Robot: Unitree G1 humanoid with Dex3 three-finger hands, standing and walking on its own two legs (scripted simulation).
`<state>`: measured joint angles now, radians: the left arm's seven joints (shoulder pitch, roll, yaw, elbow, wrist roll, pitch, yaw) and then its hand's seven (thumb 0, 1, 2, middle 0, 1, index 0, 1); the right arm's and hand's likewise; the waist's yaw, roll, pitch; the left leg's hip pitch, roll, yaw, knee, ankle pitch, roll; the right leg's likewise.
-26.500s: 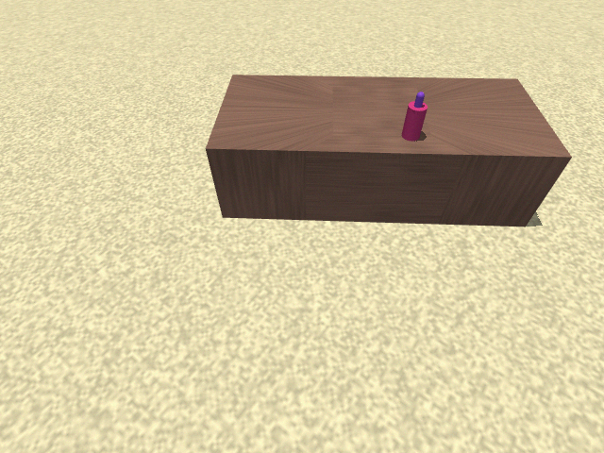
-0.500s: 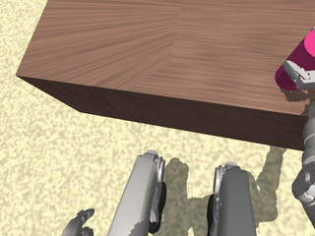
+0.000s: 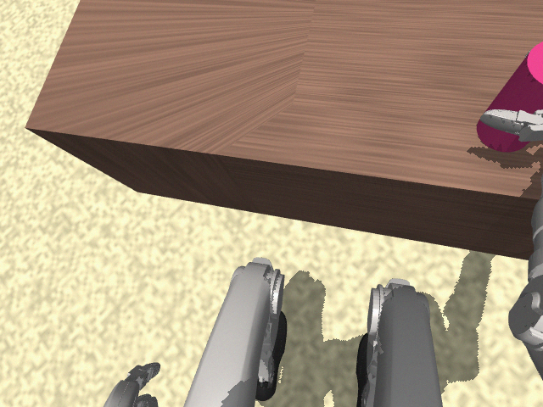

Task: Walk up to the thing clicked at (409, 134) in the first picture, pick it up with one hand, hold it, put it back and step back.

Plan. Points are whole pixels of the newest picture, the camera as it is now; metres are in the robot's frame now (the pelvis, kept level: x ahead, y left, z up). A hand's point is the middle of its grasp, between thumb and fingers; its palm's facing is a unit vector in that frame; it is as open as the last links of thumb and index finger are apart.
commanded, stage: withdraw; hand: right
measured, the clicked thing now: (542, 87) +0.53 -0.24 +0.01
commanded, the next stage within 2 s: rise in 0.48 s
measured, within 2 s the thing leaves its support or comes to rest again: neither
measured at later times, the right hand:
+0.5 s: hand out of the picture +0.54 -0.31 +0.11, palm faces +0.36 +0.93 -0.05, open 17.0 cm
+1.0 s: hand out of the picture +0.49 -0.40 +0.23, palm faces +0.41 +0.86 -0.31, open 17.1 cm
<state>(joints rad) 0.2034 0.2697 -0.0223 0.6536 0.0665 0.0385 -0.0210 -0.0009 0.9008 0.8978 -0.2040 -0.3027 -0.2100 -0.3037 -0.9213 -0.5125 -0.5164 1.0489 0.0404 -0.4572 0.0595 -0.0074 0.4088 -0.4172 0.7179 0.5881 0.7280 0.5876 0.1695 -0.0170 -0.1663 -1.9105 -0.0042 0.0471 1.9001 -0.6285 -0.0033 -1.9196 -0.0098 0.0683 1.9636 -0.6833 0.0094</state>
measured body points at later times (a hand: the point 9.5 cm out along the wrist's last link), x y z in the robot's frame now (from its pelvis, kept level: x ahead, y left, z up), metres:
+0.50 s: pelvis +0.01 +0.00 +0.05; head +0.21 -0.03 +0.45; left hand +0.08 +0.27 -0.07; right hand +0.51 -0.35 +0.12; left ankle +0.09 +0.12 -0.44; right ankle +0.07 -0.12 -0.44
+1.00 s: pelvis +0.05 -0.02 +0.21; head +0.17 -0.07 +0.64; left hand +0.09 +0.26 +0.12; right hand +0.46 -0.44 +0.25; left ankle +0.09 +0.12 -0.44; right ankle +0.07 -0.12 -0.44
